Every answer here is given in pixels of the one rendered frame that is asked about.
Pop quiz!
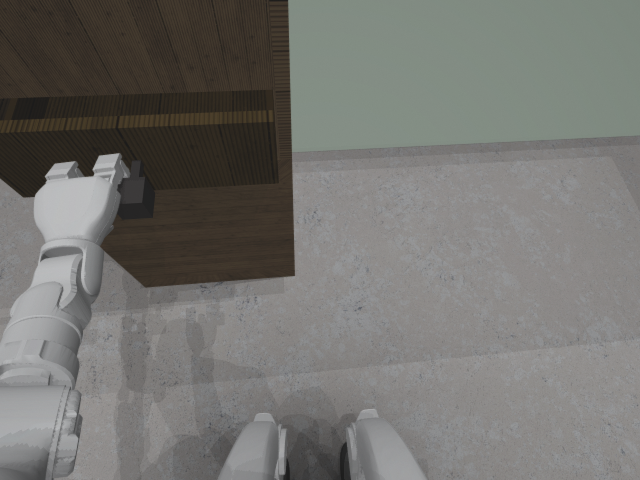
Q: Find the robot right thigh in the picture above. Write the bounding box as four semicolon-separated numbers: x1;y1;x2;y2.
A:
346;418;428;480

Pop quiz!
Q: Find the handle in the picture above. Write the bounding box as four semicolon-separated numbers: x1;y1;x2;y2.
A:
117;160;155;220

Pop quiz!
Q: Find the left robot upper arm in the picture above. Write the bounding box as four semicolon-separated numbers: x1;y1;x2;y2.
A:
0;385;83;480

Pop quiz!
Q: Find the right robot shin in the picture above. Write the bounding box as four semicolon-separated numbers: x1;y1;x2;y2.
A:
349;409;379;480

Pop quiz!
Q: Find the robot left forearm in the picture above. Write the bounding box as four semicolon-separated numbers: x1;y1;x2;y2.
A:
0;238;104;390

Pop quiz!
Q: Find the drawer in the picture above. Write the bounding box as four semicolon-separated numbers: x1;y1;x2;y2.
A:
0;90;279;198

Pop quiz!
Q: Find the robot left hand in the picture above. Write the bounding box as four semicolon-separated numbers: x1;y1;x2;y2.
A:
34;153;130;246

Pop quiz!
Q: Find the cabinet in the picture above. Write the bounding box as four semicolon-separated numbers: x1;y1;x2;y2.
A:
0;0;295;288

